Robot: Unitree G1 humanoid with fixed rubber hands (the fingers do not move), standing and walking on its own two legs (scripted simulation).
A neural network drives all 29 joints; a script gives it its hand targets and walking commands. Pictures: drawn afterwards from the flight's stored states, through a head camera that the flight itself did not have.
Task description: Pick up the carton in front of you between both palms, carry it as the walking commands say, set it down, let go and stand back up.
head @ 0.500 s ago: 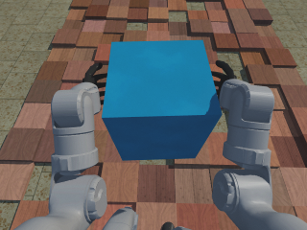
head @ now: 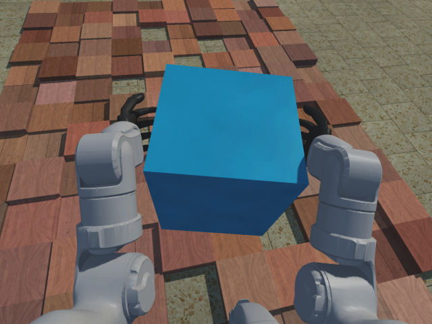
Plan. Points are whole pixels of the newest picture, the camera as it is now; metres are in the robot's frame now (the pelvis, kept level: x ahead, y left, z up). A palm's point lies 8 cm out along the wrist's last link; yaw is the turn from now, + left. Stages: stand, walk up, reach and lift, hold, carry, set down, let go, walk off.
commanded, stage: carry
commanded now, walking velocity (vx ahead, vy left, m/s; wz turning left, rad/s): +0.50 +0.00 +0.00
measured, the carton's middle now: (220, 160) +0.39 -0.04 +0.07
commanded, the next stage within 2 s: none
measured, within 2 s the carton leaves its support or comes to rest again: neither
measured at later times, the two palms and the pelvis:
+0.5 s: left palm (103, 55) +0.65 +0.20 +0.11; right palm (233, 46) +0.69 -0.10 +0.11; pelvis +0.33 +0.00 -0.02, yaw +2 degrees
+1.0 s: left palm out of the picture +0.99 +0.18 +0.16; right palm out of the picture +0.98 -0.12 +0.16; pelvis +0.61 +0.03 -0.01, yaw +3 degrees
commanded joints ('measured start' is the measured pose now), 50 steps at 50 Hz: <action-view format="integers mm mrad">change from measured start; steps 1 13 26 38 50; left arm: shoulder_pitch -498 -522 -744 -775 -724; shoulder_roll -895 -985 -1033 -954 -928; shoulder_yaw -595 -763 -798 -593 -584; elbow -24 -235 93 1 191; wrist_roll -254 -388 -602 -445 -388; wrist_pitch -27 -44 -146 -47 -2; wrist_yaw -160 -215 -297 -158 -204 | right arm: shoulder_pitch -745 -584 -600 -926 -842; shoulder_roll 1025 1026 873 988 1003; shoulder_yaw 744 729 641 666 647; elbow -124 -116 135 -82 148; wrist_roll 509 446 281 518 472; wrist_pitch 13 18 -92 -5 18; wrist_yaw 271 269 191 205 239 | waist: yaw -8 160 48 60 4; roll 83 8 -71 83 108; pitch -491 -548 -483 -566 -404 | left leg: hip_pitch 581 -567 193 348 425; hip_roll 206 116 -7 292 218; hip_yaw -223 -95 174 -288 -102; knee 67 748 159 30 102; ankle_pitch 655 -405 -30 69 243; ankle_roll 27 -124 -101 86 25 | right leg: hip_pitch -179 874 330 -186 -128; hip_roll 15 -290 -90 -71 -40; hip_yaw -54 294 -77 47 -31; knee -173 -451 -119 306 -284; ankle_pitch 168 263 391 -143 302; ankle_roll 7 -195 -96 -25 -59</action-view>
